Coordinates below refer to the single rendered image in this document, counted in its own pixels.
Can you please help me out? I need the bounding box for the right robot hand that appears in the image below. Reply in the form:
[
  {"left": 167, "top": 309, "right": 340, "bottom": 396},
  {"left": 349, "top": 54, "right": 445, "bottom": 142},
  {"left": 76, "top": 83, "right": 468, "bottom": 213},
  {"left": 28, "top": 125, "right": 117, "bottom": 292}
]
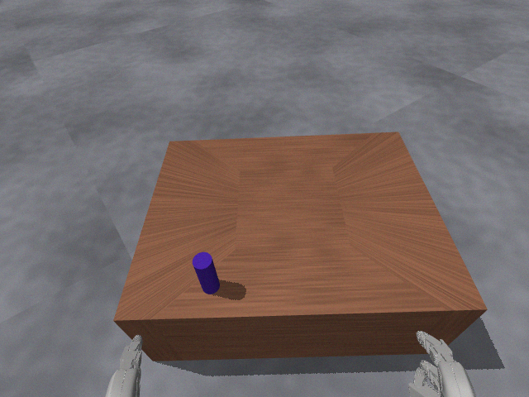
[{"left": 408, "top": 331, "right": 476, "bottom": 397}]

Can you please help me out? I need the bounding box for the can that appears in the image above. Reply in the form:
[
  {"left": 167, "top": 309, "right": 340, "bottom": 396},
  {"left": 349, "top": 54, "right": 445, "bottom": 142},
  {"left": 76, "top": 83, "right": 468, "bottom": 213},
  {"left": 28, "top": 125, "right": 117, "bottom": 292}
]
[{"left": 193, "top": 252, "right": 220, "bottom": 294}]

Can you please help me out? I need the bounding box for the left robot hand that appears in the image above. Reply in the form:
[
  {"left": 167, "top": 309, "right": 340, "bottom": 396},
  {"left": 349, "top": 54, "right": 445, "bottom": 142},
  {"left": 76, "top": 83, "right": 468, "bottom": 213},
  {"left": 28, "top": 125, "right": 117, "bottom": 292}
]
[{"left": 105, "top": 335, "right": 142, "bottom": 397}]

